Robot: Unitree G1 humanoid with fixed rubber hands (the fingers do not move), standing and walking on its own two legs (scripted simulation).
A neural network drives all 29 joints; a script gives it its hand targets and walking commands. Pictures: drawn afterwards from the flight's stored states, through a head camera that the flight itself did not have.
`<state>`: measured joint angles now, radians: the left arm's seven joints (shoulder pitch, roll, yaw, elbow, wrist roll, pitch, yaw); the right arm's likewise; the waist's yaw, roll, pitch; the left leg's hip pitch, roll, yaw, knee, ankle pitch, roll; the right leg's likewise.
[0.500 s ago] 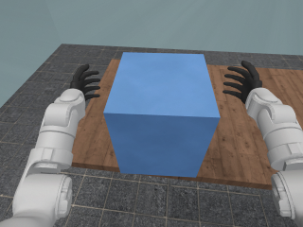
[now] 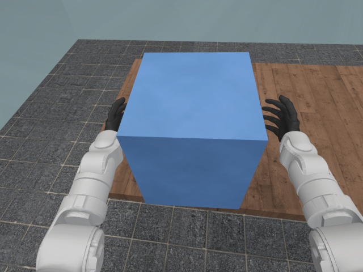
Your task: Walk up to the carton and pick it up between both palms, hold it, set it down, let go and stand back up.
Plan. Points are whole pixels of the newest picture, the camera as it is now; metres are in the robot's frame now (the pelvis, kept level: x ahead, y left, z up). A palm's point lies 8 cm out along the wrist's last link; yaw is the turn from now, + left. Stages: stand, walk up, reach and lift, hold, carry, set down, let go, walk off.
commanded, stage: reach and lift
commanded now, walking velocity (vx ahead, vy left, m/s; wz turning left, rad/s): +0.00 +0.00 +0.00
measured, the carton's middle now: (193, 133) +0.42 +0.02 +0.08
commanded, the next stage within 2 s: none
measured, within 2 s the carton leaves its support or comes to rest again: neither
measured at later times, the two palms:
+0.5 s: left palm (121, 133) +0.40 +0.18 +0.10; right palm (268, 129) +0.43 -0.15 +0.09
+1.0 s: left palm (122, 133) +0.40 +0.18 +0.10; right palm (267, 129) +0.42 -0.14 +0.09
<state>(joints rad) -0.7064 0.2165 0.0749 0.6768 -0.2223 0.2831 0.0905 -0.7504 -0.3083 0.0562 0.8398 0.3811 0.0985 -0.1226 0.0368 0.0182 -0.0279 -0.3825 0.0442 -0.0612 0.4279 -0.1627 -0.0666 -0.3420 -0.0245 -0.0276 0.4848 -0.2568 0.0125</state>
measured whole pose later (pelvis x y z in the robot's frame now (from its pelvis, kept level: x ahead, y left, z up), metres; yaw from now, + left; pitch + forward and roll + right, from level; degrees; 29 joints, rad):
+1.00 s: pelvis +0.00 +0.00 +0.00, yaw +0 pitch +7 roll +0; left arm -0.70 0.14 0.07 0.68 -0.20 0.24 0.13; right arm -0.77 -0.13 -0.09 0.85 0.22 0.09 -0.19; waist 0.05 0.01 -0.05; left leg -0.40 0.05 -0.06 0.43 -0.16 -0.07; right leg -0.36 -0.02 -0.03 0.48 -0.25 0.01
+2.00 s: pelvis +0.00 +0.01 +0.00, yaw +0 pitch +3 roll +0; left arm -0.68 0.00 0.26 0.76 0.09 0.10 0.04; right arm -0.72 -0.04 -0.37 0.90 -0.14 -0.01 -0.09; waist 0.03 -0.02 -0.05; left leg -0.32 0.05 -0.06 0.42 -0.17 -0.07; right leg -0.26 -0.02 -0.03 0.44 -0.24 0.01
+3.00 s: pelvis -0.01 +0.01 +0.00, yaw +0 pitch +2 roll +0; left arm -0.67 0.00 0.25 0.63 0.11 0.28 0.06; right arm -0.77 -0.12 -0.15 0.94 0.06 0.07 -0.15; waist 0.00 -0.04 -0.15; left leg -0.30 0.05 -0.06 0.42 -0.16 -0.06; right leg -0.24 -0.02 -0.03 0.44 -0.23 0.01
